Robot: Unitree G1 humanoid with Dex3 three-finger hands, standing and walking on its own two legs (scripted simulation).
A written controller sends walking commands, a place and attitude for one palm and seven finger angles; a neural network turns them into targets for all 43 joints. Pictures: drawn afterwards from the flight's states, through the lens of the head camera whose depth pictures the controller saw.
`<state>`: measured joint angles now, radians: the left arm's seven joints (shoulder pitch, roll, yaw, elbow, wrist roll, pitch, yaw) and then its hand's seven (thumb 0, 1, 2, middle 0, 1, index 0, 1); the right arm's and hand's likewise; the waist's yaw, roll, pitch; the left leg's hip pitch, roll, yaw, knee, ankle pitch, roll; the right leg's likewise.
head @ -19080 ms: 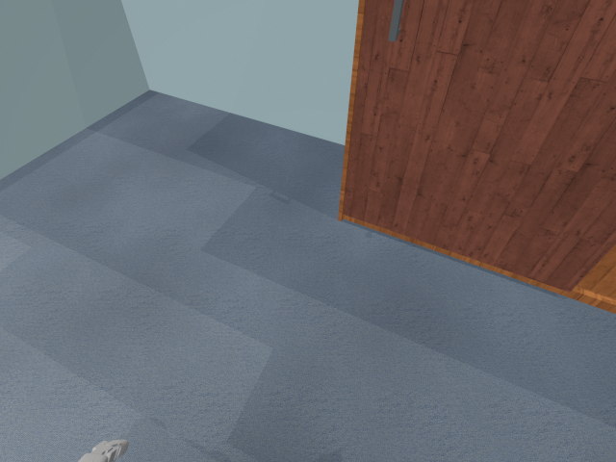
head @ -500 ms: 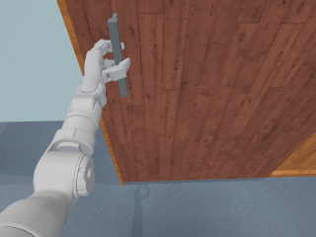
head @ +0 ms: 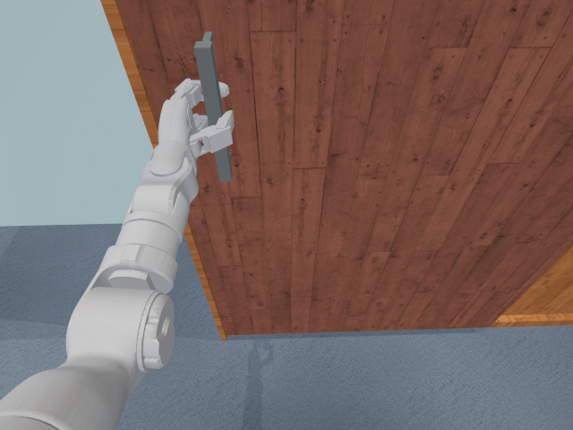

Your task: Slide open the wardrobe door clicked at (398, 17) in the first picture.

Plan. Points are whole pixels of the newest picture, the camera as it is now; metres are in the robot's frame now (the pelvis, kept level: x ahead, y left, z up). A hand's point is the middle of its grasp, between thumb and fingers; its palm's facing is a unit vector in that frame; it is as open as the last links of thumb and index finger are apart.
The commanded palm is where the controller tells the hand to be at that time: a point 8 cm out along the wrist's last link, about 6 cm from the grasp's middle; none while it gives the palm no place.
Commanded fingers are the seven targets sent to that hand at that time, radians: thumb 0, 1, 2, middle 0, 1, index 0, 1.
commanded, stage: grip the handle and tug to test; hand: left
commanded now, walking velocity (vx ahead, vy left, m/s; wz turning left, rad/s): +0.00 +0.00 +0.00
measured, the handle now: (218, 114) +0.53 +0.09 +0.18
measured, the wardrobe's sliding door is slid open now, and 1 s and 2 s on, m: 0.00 0.00 0.00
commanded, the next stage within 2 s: tug the door sideways, standing still in 0.32 s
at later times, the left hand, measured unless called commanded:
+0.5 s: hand (224, 130) +0.47 +0.08 +0.20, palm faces +0.00 -1.00 +0.03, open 6.3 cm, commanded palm +0.45 +0.12 +0.19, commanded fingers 0.00 0.90 0.90 -0.45 -1.40 -0.45 -1.40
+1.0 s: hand (233, 130) +0.47 +0.07 +0.19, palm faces +0.08 -1.00 -0.05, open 5.7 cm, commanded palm +0.45 +0.06 +0.19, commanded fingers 0.00 0.90 0.90 -0.45 -1.40 -0.45 -1.40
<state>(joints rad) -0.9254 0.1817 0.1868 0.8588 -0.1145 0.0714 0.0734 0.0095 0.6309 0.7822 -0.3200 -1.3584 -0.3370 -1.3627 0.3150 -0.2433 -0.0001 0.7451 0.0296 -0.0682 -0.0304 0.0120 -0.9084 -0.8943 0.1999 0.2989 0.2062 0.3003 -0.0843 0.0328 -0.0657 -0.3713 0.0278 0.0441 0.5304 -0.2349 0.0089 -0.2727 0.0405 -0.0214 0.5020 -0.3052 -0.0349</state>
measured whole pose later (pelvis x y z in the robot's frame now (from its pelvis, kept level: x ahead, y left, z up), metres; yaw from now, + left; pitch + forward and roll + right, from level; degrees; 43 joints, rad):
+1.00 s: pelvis +0.01 +0.00 +0.00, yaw +4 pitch +4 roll +0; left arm -0.96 0.09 0.03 0.77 -0.13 0.16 0.21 0.00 0.78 0.82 -0.32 -1.36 -0.27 -1.40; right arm 0.29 -0.21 0.00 0.78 0.02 -0.06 -0.02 0.01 -0.91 -0.89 0.20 0.30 0.21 0.30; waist -0.03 0.04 -0.04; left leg -0.36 0.00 -0.01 0.54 -0.25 0.00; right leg -0.24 0.02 -0.08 0.51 -0.34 -0.04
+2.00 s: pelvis +0.02 -0.07 -0.01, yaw +6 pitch +0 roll +2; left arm -0.93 0.17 0.00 0.57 -0.12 -0.03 0.14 -0.03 0.77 0.87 -0.41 -1.40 -0.17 -1.40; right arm 0.19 -0.27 0.00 0.73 0.03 -0.08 -0.09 0.01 -0.91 -0.89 0.20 0.30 0.21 0.30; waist 0.05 0.02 0.21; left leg -0.29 0.07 0.13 0.58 -0.16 -0.01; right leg -0.28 0.02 -0.13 0.71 -0.35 -0.08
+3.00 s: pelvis +0.22 -0.21 -0.01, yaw +10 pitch +1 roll -1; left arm -0.01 0.02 -0.17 -0.54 0.00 -0.03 0.19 0.01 0.79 0.83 -0.38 -1.40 -0.09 -1.15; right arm 0.16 -0.21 -0.02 0.50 0.05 -0.06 0.02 0.01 -0.91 -0.89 0.20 0.30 0.19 0.30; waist 0.17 0.04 0.19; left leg -0.13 0.15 0.22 0.60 -0.46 -0.05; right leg -0.50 -0.04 -0.03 0.93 -0.35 0.02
